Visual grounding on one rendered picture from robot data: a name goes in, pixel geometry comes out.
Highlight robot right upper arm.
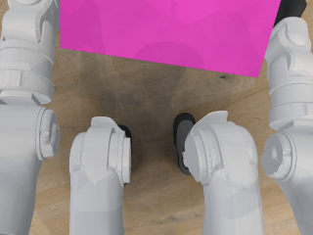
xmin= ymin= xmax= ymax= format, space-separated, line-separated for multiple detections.
xmin=260 ymin=131 xmax=313 ymax=235

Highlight robot left thigh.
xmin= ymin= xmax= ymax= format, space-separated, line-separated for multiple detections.
xmin=69 ymin=127 xmax=131 ymax=235

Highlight robot right hand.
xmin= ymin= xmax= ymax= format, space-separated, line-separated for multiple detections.
xmin=273 ymin=0 xmax=307 ymax=28

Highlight left robot forearm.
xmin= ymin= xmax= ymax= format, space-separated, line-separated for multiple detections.
xmin=0 ymin=0 xmax=60 ymax=107

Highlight right robot forearm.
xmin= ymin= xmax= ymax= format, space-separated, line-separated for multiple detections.
xmin=264 ymin=17 xmax=313 ymax=134

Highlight robot left upper arm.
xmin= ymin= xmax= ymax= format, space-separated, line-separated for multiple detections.
xmin=0 ymin=104 xmax=61 ymax=235

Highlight carton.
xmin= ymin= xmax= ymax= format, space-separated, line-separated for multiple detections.
xmin=59 ymin=0 xmax=281 ymax=78

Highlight left robot foot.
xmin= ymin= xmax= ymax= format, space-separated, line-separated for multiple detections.
xmin=118 ymin=124 xmax=132 ymax=187

